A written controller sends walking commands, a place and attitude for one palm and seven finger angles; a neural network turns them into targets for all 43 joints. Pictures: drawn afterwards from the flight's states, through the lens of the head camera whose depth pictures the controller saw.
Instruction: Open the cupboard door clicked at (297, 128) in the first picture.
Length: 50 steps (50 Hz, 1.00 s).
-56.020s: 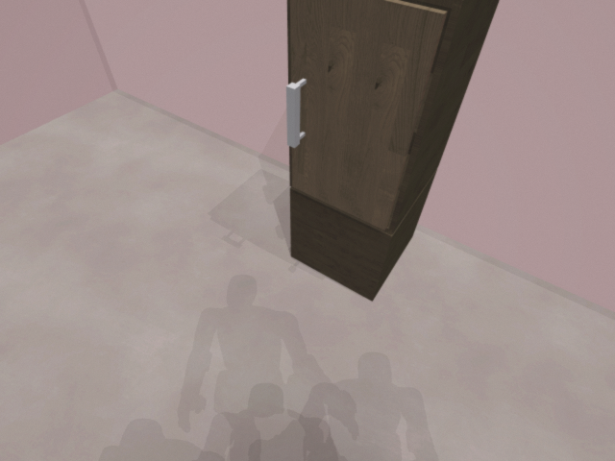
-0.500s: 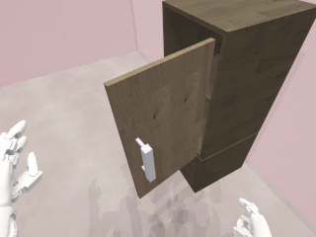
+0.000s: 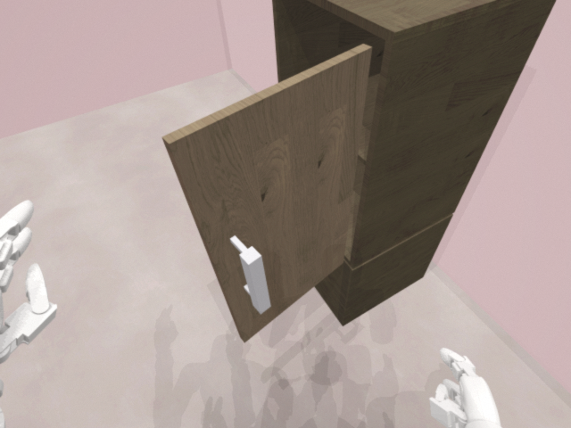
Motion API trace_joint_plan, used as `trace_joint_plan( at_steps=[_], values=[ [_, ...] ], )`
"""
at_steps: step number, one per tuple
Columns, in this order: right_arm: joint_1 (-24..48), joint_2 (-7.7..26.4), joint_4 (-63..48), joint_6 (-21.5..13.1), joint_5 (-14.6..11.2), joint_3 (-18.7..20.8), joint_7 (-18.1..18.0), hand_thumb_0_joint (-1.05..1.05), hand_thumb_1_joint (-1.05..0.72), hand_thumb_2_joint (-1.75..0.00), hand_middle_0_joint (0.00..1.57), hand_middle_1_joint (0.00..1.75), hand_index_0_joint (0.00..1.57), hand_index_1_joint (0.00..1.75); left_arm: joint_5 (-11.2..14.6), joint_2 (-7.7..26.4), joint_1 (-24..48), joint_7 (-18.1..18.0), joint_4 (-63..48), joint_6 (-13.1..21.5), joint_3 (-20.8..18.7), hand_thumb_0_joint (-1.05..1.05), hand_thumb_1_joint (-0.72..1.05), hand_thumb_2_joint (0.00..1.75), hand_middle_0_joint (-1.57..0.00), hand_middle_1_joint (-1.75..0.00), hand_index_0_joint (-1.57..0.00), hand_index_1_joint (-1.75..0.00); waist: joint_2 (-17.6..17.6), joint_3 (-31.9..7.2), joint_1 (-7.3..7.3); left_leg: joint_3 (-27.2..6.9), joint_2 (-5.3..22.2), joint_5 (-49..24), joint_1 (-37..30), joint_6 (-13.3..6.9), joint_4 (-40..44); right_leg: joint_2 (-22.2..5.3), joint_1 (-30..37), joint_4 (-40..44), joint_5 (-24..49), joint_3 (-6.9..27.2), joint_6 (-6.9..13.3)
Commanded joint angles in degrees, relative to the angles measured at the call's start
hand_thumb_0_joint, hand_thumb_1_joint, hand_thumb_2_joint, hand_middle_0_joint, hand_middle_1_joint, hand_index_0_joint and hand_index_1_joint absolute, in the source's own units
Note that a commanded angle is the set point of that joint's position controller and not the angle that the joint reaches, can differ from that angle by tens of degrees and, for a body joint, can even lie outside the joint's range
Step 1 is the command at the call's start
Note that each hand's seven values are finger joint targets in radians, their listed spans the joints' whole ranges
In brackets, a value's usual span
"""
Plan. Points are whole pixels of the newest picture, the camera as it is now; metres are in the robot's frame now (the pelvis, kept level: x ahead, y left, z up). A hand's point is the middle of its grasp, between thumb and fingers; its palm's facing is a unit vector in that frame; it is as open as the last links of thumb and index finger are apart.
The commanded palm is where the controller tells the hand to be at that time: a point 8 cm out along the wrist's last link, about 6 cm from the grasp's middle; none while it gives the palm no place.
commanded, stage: step back with the hand held close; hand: left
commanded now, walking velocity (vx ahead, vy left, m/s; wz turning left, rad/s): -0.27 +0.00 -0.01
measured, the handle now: (249, 275) +0.37 +0.10 -0.05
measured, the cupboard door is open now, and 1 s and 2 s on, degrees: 100 100 100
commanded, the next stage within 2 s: stop stepping back and stand still in 0.76 s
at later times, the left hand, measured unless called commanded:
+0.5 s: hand out of the picture +0.10 +0.30 +0.15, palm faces +0.41 -0.74 -0.53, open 7.4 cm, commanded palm +0.03 +0.34 +0.18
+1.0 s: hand out of the picture -0.01 +0.27 +0.17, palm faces +0.42 -0.80 -0.43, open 7.4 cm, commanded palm -0.09 +0.32 +0.18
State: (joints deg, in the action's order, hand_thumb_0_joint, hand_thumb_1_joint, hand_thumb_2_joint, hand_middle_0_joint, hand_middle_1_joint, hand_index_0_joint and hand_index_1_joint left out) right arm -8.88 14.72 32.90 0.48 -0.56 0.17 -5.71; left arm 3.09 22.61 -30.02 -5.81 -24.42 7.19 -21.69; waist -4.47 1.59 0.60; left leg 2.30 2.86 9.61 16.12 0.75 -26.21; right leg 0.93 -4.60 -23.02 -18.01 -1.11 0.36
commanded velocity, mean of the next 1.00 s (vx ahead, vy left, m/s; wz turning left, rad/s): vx -0.22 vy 0.00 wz -0.05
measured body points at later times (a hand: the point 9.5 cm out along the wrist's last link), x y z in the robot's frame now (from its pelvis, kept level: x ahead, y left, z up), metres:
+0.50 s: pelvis -0.10 +0.03 -0.01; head -0.07 +0.03 +0.44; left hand +0.07 +0.34 +0.18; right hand +0.09 -0.20 -0.09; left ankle +0.04 +0.13 -0.74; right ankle -0.07 -0.11 -0.74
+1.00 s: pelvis -0.21 +0.01 -0.01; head -0.17 +0.04 +0.44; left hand -0.04 +0.31 +0.19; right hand -0.01 -0.18 -0.08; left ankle -0.08 +0.13 -0.74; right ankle -0.34 -0.10 -0.70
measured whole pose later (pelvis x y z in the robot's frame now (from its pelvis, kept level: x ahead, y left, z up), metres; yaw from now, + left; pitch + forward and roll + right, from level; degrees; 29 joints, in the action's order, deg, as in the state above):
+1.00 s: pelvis -0.21 +0.01 -0.01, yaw +2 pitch +4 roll -3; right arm -8.8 7.9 33.4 -7.9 0.7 -1.2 -2.3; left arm 3.3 24.2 -29.4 -9.0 -35.4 9.8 -23.2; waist 0.0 1.0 0.4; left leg 3.5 4.1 0.9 28.5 -1.2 -23.8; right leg 3.5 -13.4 -45.7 -30.8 -2.0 0.6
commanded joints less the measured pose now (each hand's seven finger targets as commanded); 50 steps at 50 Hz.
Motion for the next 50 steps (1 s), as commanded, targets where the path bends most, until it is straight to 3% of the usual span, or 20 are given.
trace_joint_plan(
  at_steps=[1,7,16,22,24,27,29,30,31,33,34,35,36,37,38,39,40,42,48,50],
  values=[
    [5.1,4.8,-10.4,-0.9,-0.1,2.3,-0.3,0.00,-0.90,-0.90,0.20,0.30,0.20,0.30,0.8,12.9,-2.5,-1.9,-12.3,3.3,-10.5,0.00,0.90,0.90,-0.20,-0.30,-0.20,-0.30,2.9,-11.8,-0.26,0.6,0.5,-26.4,-14.0,-2.6,-2.1,-2.6,-6.2,0.9,32.6,-0.4,-2.4],
    [5.0,5.1,-11.0,-0.5,-0.3,2.6,-0.6,0.00,-0.90,-0.90,0.20,0.30,0.20,0.30,1.2,13.3,-3.9,-2.7,-12.6,3.2,-10.9,0.00,0.90,0.90,-0.20,-0.30,-0.20,-0.30,2.5,-10.8,-0.39,-0.2,1.3,-20.7,-11.0,-2.3,-0.1,-1.6,-7.9,0.7,24.4,-0.2,-2.2],
    [4.6,6.0,-10.6,-2.7,0.0,2.4,-0.8,0.00,-0.90,-0.90,0.20,0.30,0.20,0.30,0.3,12.8,-1.6,-3.6,-13.8,5.4,-9.9,0.00,0.90,0.90,-0.20,-0.30,-0.20,-0.30,-0.7,-4.5,-1.02,-4.0,2.0,10.9,1.8,-2.4,7.6,0.3,-7.6,1.6,3.9,0.5,-1.7],
    [5.0,6.8,-11.0,-4.8,0.4,2.9,-0.5,0.00,-0.90,-0.90,0.20,0.30,0.20,0.30,-1.2,11.7,-0.2,-3.6,-15.8,7.1,-11.2,0.00,0.90,0.90,-0.20,-0.30,-0.20,-0.30,-9.9,-4.2,0.13,-9.8,5.9,31.4,19.9,-4.4,17.3,5.1,5.5,-10.5,-1.4,-2.0,-1.3],
    [5.2,6.3,-10.7,-5.7,0.5,3.3,-0.3,0.00,-0.90,-0.90,0.20,0.30,0.20,0.30,-1.1,13.4,-1.0,-3.6,-16.8,7.6,-13.0,0.00,0.90,0.90,-0.20,-0.30,-0.20,-0.30,-10.5,-6.4,0.73,-10.2,6.2,31.4,21.5,-5.0,16.9,5.7,7.5,-12.6,-0.4,-1.8,-0.7],
    [3.3,4.8,-10.2,-6.9,0.6,3.4,0.4,0.00,-0.90,-0.90,0.20,0.30,0.20,0.30,0.0,14.0,-5.1,-3.7,-19.6,8.1,-13.1,0.00,0.90,0.90,-0.20,-0.30,-0.20,-0.30,-3.9,-8.8,-0.02,-5.5,2.1,21.4,9.5,-2.5,7.6,2.5,-4.1,-3.8,-3.0,1.9,1.3],
    [1.1,4.5,-7.9,-6.8,0.4,4.2,0.7,0.00,-0.90,-0.90,0.20,0.30,0.20,0.30,1.0,15.8,-7.8,-4.2,-18.5,8.3,-14.7,0.00,0.90,0.90,-0.20,-0.30,-0.20,-0.30,8.7,-10.3,-1.01,0.3,-3.7,12.4,-6.8,0.8,-13.2,-6.4,-25.2,8.5,-11.6,13.4,5.2],
    [0.6,4.1,-6.5,-6.2,0.3,4.6,0.7,0.00,-0.90,-0.90,0.20,0.30,0.20,0.30,0.6,13.4,-6.5,-4.3,-17.4,7.9,-12.1,0.00,0.90,0.90,-0.20,-0.30,-0.20,-0.30,12.8,-8.2,-1.59,-0.4,-4.7,11.6,-10.0,1.5,-23.3,-12.4,-34.3,12.2,-14.7,19.6,7.9],
    [0.9,3.6,-5.3,-5.5,0.6,4.8,0.8,0.00,-0.90,-0.90,0.20,0.30,0.20,0.30,-0.1,13.3,-3.5,-4.8,-16.7,7.3,-11.6,0.00,0.90,0.90,-0.20,-0.30,-0.20,-0.30,15.0,-6.3,-1.54,-1.0,-4.4,13.0,-9.1,1.5,-29.3,-15.8,-37.2,13.2,-14.7,21.4,9.0],
    [1.6,2.9,-4.8,-5.7,1.2,3.6,0.6,0.00,-0.90,-0.90,0.20,0.30,0.20,0.30,-0.9,12.4,2.3,-5.0,-16.7,6.6,-9.7,0.00,0.90,0.90,-0.20,-0.30,-0.20,-0.30,16.4,-3.1,-2.19,-2.8,-2.2,14.1,-6.7,0.4,-21.1,-13.6,-33.4,8.8,-2.8,15.7,6.4],
    [2.1,3.4,-4.6,-6.0,1.2,2.8,-0.1,0.00,-0.90,-0.90,0.20,0.30,0.20,0.30,-0.7,12.3,7.4,-4.8,-17.4,6.4,-7.9,0.00,0.90,0.90,-0.20,-0.30,-0.20,-0.30,10.9,-0.2,-3.35,-2.4,-2.1,11.2,-7.3,0.0,-7.3,-9.0,-32.8,4.1,-1.1,12.0,2.7],
    [3.7,5.0,-4.7,-6.3,0.9,2.4,-1.1,0.00,-0.90,-0.90,0.20,0.30,0.20,0.30,-0.4,12.0,9.4,-4.7,-16.2,6.3,-7.4,0.00,0.90,0.90,-0.20,-0.30,-0.20,-0.30,0.3,2.8,-2.64,-7.6,2.3,11.3,-2.1,-1.4,5.6,-2.1,-29.5,-4.9,-2.1,7.4,-0.4],
    [4.9,6.5,-5.4,-7.1,0.8,2.2,-1.7,0.00,-0.90,-0.90,0.20,0.30,0.20,0.30,-0.8,11.6,11.1,-4.9,-16.7,6.9,-7.5,0.00,0.90,0.90,-0.20,-0.30,-0.20,-0.30,-12.1,1.7,-1.07,-17.0,11.9,8.8,6.4,-4.6,13.0,2.3,-22.2,-17.7,-5.2,2.5,-2.2],
    [3.5,4.4,-5.0,-8.4,1.7,2.3,-1.9,0.00,-0.90,-0.90,0.20,0.30,0.20,0.30,-1.6,12.6,12.6,-5.6,-15.2,7.2,-9.1,0.00,0.90,0.90,-0.20,-0.30,-0.20,-0.30,-11.8,-0.6,-0.69,-23.0,18.3,7.6,11.6,-8.7,15.6,3.2,-17.3,-30.4,-10.1,3.6,-1.8],
    [2.7,3.5,-4.3,-9.3,1.6,2.9,-1.5,0.00,-0.90,-0.90,0.20,0.30,0.20,0.30,-1.8,11.9,12.2,-5.6,-12.5,7.8,-8.8,0.00,0.90,0.90,-0.20,-0.30,-0.20,-0.30,-5.8,-3.2,-0.39,-20.0,18.9,11.2,10.5,-9.6,15.2,3.0,-16.3,-36.5,-9.8,5.5,-1.2],
    [2.9,4.5,-4.2,-9.7,1.1,3.5,-0.7,0.00,-0.90,-0.90,0.20,0.30,0.20,0.30,-1.6,12.7,8.3,-5.1,-10.9,8.7,-9.6,0.00,0.90,0.90,-0.20,-0.30,-0.20,-0.30,-5.5,-7.2,-0.52,-19.7,18.8,21.8,12.1,-9.3,17.2,4.3,-12.3,-39.2,-10.4,5.5,-1.5],
    [2.9,4.8,-5.1,-9.6,1.4,4.1,0.0,0.00,-0.90,-0.90,0.20,0.30,0.20,0.30,-1.5,10.4,7.4,-4.6,-12.5,8.3,-8.4,0.00,0.90,0.90,-0.20,-0.30,-0.20,-0.30,-5.2,-7.5,-0.44,-20.5,18.4,21.3,12.9,-10.3,15.7,3.9,-12.1,-40.8,-9.1,5.7,-1.4],
    [4.5,5.0,-5.4,-9.7,1.5,4.4,1.2,0.00,-0.90,-0.90,0.20,0.30,0.20,0.30,-1.3,10.1,8.7,-4.3,-18.2,7.6,-7.5,0.00,0.90,0.90,-0.20,-0.30,-0.20,-0.30,-3.6,-7.8,-0.48,-16.1,17.0,18.0,11.5,-10.7,14.3,2.9,-13.0,-41.9,-7.3,4.8,-1.7],
    [2.9,3.3,-7.1,-11.0,1.3,2.8,3.1,0.00,-0.90,-0.90,0.20,0.30,0.20,0.30,0.9,11.6,-0.6,-4.7,-26.2,6.9,-9.6,0.00,0.90,0.90,-0.20,-0.30,-0.20,-0.30,-15.5,-13.2,-0.35,-8.7,8.4,26.1,2.3,-1.9,19.8,6.0,-5.6,-17.6,-16.1,-6.2,0.8],
    [2.3,2.3,-7.4,-10.2,1.1,2.2,2.8,0.00,-0.90,-0.90,0.20,0.30,0.20,0.30,1.6,12.7,-5.0,-4.7,-23.7,6.5,-11.7,0.00,0.90,0.90,-0.20,-0.30,-0.20,-0.30,-12.1,-12.4,-0.35,-4.7,4.7,23.4,1.7,1.5,15.8,6.0,-0.5,-0.8,-13.5,-7.9,2.1]
  ],
)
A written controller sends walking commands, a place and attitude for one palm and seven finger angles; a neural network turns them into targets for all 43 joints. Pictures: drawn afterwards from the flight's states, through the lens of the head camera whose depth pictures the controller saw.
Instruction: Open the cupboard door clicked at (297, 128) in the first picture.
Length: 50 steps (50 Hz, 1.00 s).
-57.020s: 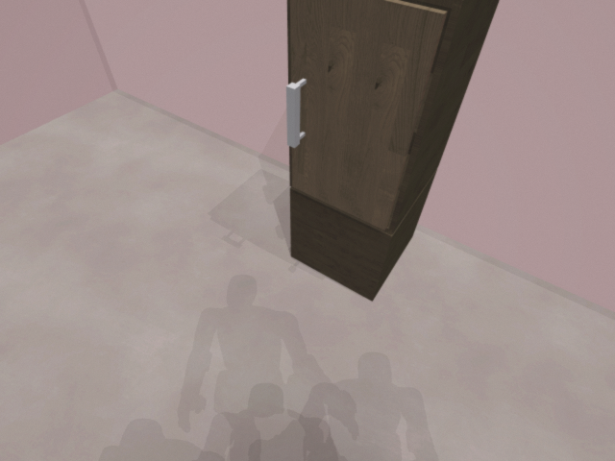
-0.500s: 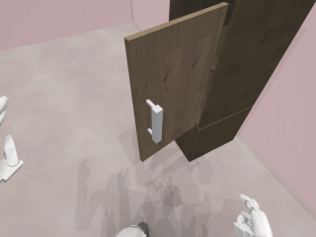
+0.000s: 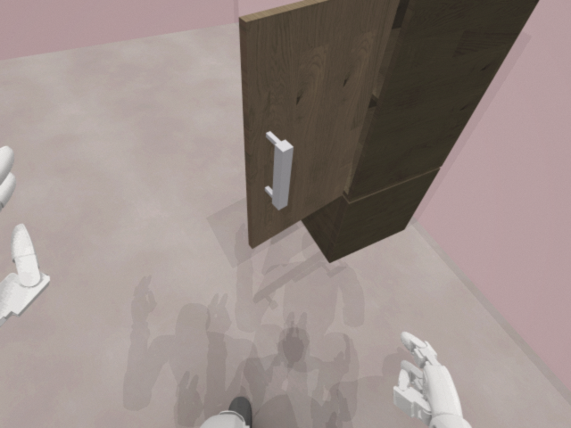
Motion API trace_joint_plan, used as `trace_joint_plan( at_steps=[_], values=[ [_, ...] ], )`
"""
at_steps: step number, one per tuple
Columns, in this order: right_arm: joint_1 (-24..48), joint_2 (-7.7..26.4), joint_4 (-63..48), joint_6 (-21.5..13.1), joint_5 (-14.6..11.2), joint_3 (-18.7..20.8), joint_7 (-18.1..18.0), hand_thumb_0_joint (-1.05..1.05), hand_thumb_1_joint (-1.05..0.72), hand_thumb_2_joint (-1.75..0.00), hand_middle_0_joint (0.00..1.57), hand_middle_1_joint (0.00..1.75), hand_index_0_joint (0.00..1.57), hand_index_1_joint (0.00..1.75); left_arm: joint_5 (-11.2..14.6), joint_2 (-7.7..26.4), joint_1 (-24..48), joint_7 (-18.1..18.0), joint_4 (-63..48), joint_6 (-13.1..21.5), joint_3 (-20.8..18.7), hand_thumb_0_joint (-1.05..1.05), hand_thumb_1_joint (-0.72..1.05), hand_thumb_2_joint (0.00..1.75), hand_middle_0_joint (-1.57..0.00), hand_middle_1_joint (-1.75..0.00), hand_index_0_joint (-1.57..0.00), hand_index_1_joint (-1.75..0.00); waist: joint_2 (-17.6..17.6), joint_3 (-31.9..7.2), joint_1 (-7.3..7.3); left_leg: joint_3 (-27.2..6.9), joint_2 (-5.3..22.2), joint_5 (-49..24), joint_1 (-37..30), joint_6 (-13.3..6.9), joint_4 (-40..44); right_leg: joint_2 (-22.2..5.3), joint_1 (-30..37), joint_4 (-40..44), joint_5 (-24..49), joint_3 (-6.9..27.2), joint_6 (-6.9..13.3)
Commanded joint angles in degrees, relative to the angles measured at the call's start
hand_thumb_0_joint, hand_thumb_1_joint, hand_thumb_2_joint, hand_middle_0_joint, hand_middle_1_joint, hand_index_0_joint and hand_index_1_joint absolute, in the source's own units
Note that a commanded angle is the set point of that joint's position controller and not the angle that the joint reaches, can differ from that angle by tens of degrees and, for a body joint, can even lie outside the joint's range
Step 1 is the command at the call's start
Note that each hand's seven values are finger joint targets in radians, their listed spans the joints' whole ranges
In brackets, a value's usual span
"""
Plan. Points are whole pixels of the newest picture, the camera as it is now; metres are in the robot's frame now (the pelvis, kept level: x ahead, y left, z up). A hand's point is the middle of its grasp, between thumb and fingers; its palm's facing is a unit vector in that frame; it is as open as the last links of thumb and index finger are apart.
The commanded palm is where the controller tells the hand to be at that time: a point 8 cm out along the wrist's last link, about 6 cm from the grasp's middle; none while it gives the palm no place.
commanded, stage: stop stepping back and stand still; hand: left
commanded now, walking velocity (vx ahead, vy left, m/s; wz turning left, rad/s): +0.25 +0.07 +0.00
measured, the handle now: (275, 171) +0.59 +0.06 -0.04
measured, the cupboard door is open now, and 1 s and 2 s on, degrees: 100 100 100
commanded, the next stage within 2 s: let the arm hang, fingers relaxed in 0.68 s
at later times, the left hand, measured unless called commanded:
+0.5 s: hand (121, 338) +0.18 +0.17 +0.16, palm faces +0.28 -0.83 -0.48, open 7.4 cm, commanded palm +0.13 +0.24 +0.18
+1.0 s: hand out of the picture +0.08 +0.14 -0.13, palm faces -0.06 -0.96 -0.28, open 7.4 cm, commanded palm none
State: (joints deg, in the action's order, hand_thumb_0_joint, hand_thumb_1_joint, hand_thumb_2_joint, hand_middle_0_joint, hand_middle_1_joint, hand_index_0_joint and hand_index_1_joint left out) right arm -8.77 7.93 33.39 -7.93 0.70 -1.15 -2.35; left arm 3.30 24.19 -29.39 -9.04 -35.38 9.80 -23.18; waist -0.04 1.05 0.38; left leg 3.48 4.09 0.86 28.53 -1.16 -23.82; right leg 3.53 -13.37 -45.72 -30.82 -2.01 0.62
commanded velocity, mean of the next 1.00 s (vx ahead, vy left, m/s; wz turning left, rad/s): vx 0.05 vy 0.07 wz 0.00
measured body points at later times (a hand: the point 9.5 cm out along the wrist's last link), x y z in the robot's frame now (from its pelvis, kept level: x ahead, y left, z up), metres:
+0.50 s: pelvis -0.04 -0.05 +0.00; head -0.05 -0.07 +0.45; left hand +0.15 +0.21 +0.19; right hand +0.05 -0.32 -0.11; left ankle -0.01 +0.09 -0.68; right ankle -0.11 -0.10 -0.73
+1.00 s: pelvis -0.05 -0.04 +0.00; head -0.02 -0.06 +0.44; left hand +0.08 +0.19 -0.11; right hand +0.09 -0.28 -0.13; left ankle -0.03 +0.09 -0.72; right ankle -0.11 -0.11 -0.73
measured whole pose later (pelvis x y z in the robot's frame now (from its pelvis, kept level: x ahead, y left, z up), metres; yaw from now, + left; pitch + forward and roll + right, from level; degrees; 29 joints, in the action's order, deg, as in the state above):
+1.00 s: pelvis -0.05 -0.04 +0.00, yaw -3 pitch +1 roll +2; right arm -6.3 12.6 45.2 0.2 1.4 0.0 -0.3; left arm -2.2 10.8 -16.4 -0.9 34.9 -1.8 0.0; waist -0.8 2.2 0.3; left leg 1.5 -1.1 20.7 21.4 -0.7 -39.4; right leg 0.8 -12.6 -35.0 -23.4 -2.1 3.6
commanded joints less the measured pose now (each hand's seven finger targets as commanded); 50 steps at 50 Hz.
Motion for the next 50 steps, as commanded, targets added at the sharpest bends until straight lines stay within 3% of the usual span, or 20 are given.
trace_joint_plan(
  at_steps=[1,3,4,6,9,11,13,15,17,18,20,25,32,34,37,38,39,42,47,50],
  values=[
    [2.0,8.5,-7.8,-0.9,-0.5,3.3,-0.5,0.00,-0.90,-0.90,0.20,0.30,0.20,0.30,1.5,12.3,-6.3,-1.2,-11.9,3.8,-11.2,0.00,0.90,0.90,-0.20,-0.30,-0.20,-0.30,-11.3,-11.5,-0.71,-1.5,0.3,26.3,-11.4,4.5,6.4,0.1,8.0,28.7,2.0,-3.4,3.5],
    [1.2,8.5,-6.3,1.4,-0.3,3.3,-0.9,0.00,-0.90,-0.90,0.20,0.30,0.20,0.30,1.8,15.2,-6.3,-1.2,-9.9,4.3,-13.8,0.00,0.90,0.90,-0.20,-0.30,-0.20,-0.30,4.5,-8.7,-1.21,-1.2,-1.6,13.1,-15.7,2.9,-18.9,-15.7,-7.8,35.7,12.0,15.3,8.8],
    [1.5,8.5,-5.7,1.8,0.0,2.6,-0.8,0.00,-0.90,-0.90,0.20,0.30,0.20,0.30,1.9,16.5,-5.3,-2.0,-9.5,4.5,-15.8,0.00,0.90,0.90,-0.20,-0.30,-0.20,-0.30,3.9,-10.5,-1.06,-0.9,-1.8,13.3,-11.4,2.4,-21.8,-19.6,-4.6,32.9,26.1,16.4,9.7],
    [0.2,9.1,-6.3,1.2,-1.5,3.3,-0.8,0.00,-0.90,-0.90,0.20,0.30,0.20,0.30,1.8,13.3,-3.5,-2.1,-3.9,4.5,-12.7,0.00,0.90,0.90,-0.20,-0.30,-0.20,-0.30,9.4,-13.8,-0.89,0.3,-2.8,11.7,-1.0,1.8,-19.3,-17.4,13.1,23.8,51.7,11.8,7.1],
    [2.2,10.8,-5.4,1.0,-2.2,3.7,-2.1,0.00,-0.90,-0.90,0.20,0.30,0.20,0.30,1.0,12.1,-2.7,-2.0,2.6,3.2,-10.8,0.00,0.90,0.90,-0.20,-0.30,-0.20,-0.30,9.0,-9.0,-1.96,2.8,-5.1,3.5,-14.6,-1.2,-9.8,-12.9,5.6,15.5,63.9,5.0,0.1],
    [-0.3,12.3,-4.3,1.1,-2.0,3.7,-2.6,0.00,-0.90,-0.90,0.20,0.30,0.20,0.30,0.4,10.9,1.4,-1.2,4.9,3.5,-8.0,0.00,0.90,0.90,-0.20,-0.30,-0.20,-0.30,-1.3,-10.0,-3.16,-2.7,-0.8,-11.0,-25.8,-5.2,-8.6,-8.2,-2.7,5.1,57.4,1.4,-4.7],
    [-1.0,13.3,-3.9,1.1,-1.8,3.9,-2.2,0.00,-0.90,-0.90,0.20,0.30,0.20,0.30,0.0,9.9,4.9,-0.6,7.4,3.4,-6.0,0.00,0.90,0.90,-0.20,-0.30,-0.20,-0.30,-5.2,-8.0,-2.09,-16.0,8.6,-11.2,-24.6,-11.7,-4.4,-3.5,-10.6,-2.6,21.4,2.1,-6.5],
    [2.3,12.3,-4.0,0.3,-1.3,3.6,-2.0,0.00,-0.90,-0.90,0.20,0.30,0.20,0.30,-0.6,9.2,4.6,-0.3,5.2,2.8,-4.5,0.00,0.90,0.90,-0.20,-0.30,-0.20,-0.30,-6.3,0.5,-0.62,-18.6,10.4,13.9,-8.1,-9.0,6.4,-3.9,-4.0,5.7,-1.8,2.6,-2.2],
    [3.4,12.4,-5.7,0.3,-1.7,3.9,-2.4,0.00,-0.90,-0.90,0.20,0.30,0.20,0.30,-1.6,9.9,4.0,-0.5,3.0,2.6,-5.6,0.00,0.90,0.90,-0.20,-0.30,-0.20,-0.30,-7.4,7.4,-0.24,-9.8,5.0,34.5,7.9,-3.2,8.9,-3.3,6.1,16.7,2.4,-0.6,0.2],
    [2.3,11.6,-6.4,0.5,-1.7,4.0,-2.3,0.00,-0.90,-0.90,0.20,0.30,0.20,0.30,-1.8,10.8,2.0,-0.4,1.7,3.2,-6.6,0.00,0.90,0.90,-0.20,-0.30,-0.20,-0.30,-3.8,6.5,-0.23,-4.4,0.2,31.3,7.9,-0.8,-0.5,-6.6,4.8,23.7,0.8,4.5,2.2],
    [3.1,11.1,-6.6,0.9,-1.1,4.5,-1.4,0.00,-0.90,-0.90,0.20,0.30,0.20,0.30,-1.7,13.5,2.1,-0.6,-5.1,4.6,-8.1,0.00,0.90,0.90,-0.20,-0.30,-0.20,-0.30,7.6,3.6,0.56,-2.5,-5.2,22.8,5.3,1.6,-33.0,-24.4,-5.4,39.6,-6.3,30.1,7.9],
    [-0.1,9.0,-5.1,-0.8,-1.2,3.4,-2.1,0.00,-0.90,-0.90,0.20,0.30,0.20,0.30,-1.9,14.3,-1.1,-2.0,-3.1,8.6,-12.5,0.00,0.90,0.90,-0.20,-0.30,-0.20,-0.30,0.9,-2.3,-1.27,-2.0,-2.0,16.6,4.6,2.1,-26.3,-17.8,11.5,23.9,54.5,11.6,4.0],
    [0.0,10.8,-5.2,-0.2,-1.3,4.4,-2.2,0.00,-0.90,-0.90,0.20,0.30,0.20,0.30,-1.0,7.9,-1.3,-1.8,9.0,6.9,-7.0,0.00,0.90,0.90,-0.20,-0.30,-0.20,-0.30,9.7,-7.4,-0.55,2.4,-5.5,5.8,-13.1,-1.3,-3.8,-13.8,13.4,15.3,72.2,6.6,-4.3],
    [0.1,12.3,-5.8,0.3,-1.7,5.1,-1.9,0.00,-0.90,-0.90,0.20,0.30,0.20,0.30,-0.6,7.8,-2.1,-1.3,5.6,6.2,-5.6,0.00,0.90,0.90,-0.20,-0.30,-0.20,-0.30,4.9,-11.9,-0.99,-2.5,0.6,-16.4,-25.5,-4.0,-4.5,-9.9,5.2,8.8,63.6,3.5,-6.8],
    [-0.4,11.1,-7.2,-0.1,-1.4,4.8,-0.7,0.00,-0.90,-0.90,0.20,0.30,0.20,0.30,-1.3,9.4,-2.3,-1.0,-3.6,5.8,-6.6,0.00,0.90,0.90,-0.20,-0.30,-0.20,-0.30,-4.1,-12.5,0.18,-11.4,9.3,-32.7,-31.3,-8.2,-4.1,-4.3,-6.2,7.0,15.0,2.4,-4.3],
    [0.6,10.9,-7.3,-0.5,-1.2,4.5,-0.6,0.00,-0.90,-0.90,0.20,0.30,0.20,0.30,-1.6,9.4,-1.7,-0.8,-6.1,5.2,-6.0,0.00,0.90,0.90,-0.20,-0.30,-0.20,-0.30,-6.9,-9.5,0.02,-10.0,8.9,-27.4,-26.1,-6.3,-2.1,-3.9,-4.1,11.1,8.8,1.3,-2.5],
    [3.5,14.9,7.6,-2.4,0.0,5.7,3.1,0.00,-0.90,-0.90,0.20,0.30,0.20,0.30,-5.7,-7.1,2.8,5.5,41.9,-3.9,19.4,0.00,0.90,0.90,-0.20,-0.30,-0.20,-0.30,-7.1,-1.4,-3.12,-11.4,7.6,-28.9,-16.3,-5.3,-3.0,-5.0,-8.2,4.8,13.7,1.4,-1.4],
    [0.8,13.9,5.2,3.7,0.3,4.4,2.4,0.00,-0.90,-0.90,0.20,0.30,0.20,0.30,-5.3,-5.8,4.7,7.8,46.1,-9.8,17.9,0.00,0.90,0.90,-0.20,-0.30,-0.20,-0.30,-5.1,-4.8,0.07,-8.9,6.6,-20.8,-13.6,-5.2,-3.9,-6.2,-3.4,11.5,10.2,2.4,-0.8],
    [1.8,10.8,5.7,6.7,0.9,3.8,1.5,0.00,-0.90,-0.90,0.20,0.30,0.20,0.30,-5.4,-1.6,7.9,7.2,64.3,-8.0,17.9,0.00,0.90,0.90,-0.20,-0.30,-0.20,-0.30,22.2,-9.3,1.47,-3.3,-4.5,22.5,-1.7,0.3,-18.1,-18.9,17.4,16.6,76.3,14.3,5.1],
    [2.2,9.2,7.8,8.7,0.8,3.7,1.2,0.00,-0.90,-0.90,0.20,0.30,0.20,0.30,-5.3,-2.4,9.7,6.4,72.0,-9.2,18.9,0.00,0.90,0.90,-0.20,-0.30,-0.20,-0.30,10.0,-5.1,0.88,-3.7,-4.9,23.2,-2.6,0.5,-18.8,-17.6,16.1,17.1,70.8,11.5,7.5]
  ],
)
